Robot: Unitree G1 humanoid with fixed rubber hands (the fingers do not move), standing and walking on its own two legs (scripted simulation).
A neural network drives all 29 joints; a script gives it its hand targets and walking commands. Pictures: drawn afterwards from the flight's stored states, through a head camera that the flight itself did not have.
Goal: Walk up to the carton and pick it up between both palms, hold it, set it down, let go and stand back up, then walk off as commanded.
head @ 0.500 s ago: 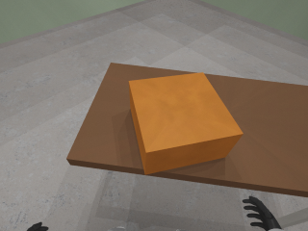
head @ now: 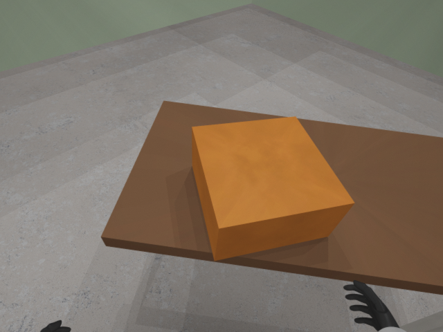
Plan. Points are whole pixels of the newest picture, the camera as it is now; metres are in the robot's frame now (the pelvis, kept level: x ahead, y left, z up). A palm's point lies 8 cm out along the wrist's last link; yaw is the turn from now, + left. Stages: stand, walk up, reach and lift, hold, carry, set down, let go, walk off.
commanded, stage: walk up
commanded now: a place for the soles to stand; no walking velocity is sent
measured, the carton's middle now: (259, 181) +0.47 -0.10 -0.04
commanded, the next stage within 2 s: reach and lift in 0.42 s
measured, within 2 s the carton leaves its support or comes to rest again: neither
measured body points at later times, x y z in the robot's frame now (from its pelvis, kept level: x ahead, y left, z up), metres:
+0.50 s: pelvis +0.00 +0.00 +0.00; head +0.02 +0.02 +0.45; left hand +0.11 +0.31 -0.11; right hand +0.17 -0.31 -0.07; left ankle +0.03 +0.11 -0.71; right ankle +0.01 -0.12 -0.71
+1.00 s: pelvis +0.01 -0.03 +0.03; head +0.03 -0.04 +0.48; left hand +0.18 +0.24 -0.04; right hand +0.17 -0.33 -0.05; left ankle +0.03 +0.11 -0.71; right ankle +0.01 -0.12 -0.71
